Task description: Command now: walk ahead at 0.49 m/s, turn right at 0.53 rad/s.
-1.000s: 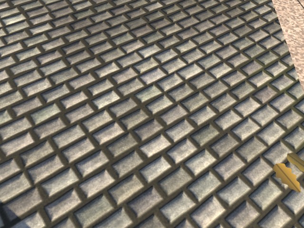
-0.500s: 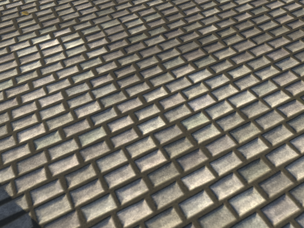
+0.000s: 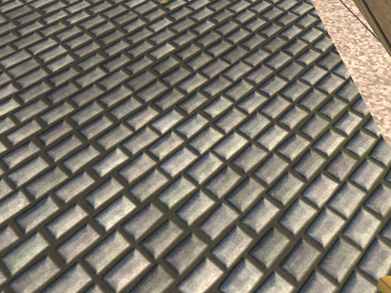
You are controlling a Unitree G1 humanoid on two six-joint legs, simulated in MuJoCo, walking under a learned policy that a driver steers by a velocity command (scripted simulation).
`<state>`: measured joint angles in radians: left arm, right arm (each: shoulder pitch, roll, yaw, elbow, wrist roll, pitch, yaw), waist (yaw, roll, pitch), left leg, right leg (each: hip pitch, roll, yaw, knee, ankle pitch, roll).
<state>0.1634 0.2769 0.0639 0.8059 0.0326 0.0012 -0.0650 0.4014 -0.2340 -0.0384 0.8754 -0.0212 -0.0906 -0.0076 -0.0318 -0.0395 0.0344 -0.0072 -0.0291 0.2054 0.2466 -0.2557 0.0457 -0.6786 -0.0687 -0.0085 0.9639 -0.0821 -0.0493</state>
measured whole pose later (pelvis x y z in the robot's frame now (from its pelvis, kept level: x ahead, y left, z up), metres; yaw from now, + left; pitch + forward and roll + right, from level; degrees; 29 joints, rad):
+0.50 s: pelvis +0.27 -0.06 +0.00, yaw -18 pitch +1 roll +0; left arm 0.37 0.27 0.07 0.86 0.00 -0.04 -0.01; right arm 0.12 -0.27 -0.04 0.74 -0.05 -0.02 0.01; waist 0.04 0.03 0.05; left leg -0.66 0.13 -0.05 0.92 -0.17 -0.05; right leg -0.11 0.16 0.07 0.31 -0.20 -0.14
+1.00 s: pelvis +0.56 -0.09 +0.00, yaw -20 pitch +0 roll +1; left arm 0.18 0.27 0.03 0.79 0.05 -0.05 -0.03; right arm 0.39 -0.25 -0.05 0.90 0.00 -0.06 0.02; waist -0.03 -0.04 0.04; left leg -0.15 -0.10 -0.02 0.32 -0.18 0.08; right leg -0.55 -0.05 0.03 0.94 -0.25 0.00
